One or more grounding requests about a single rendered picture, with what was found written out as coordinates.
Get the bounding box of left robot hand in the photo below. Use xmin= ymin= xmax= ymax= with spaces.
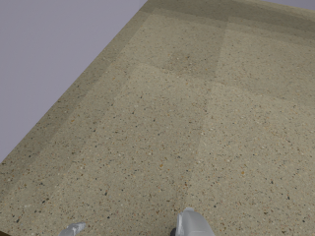
xmin=58 ymin=221 xmax=86 ymax=236

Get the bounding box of robot right thigh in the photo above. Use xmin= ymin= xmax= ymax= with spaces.
xmin=176 ymin=210 xmax=216 ymax=236

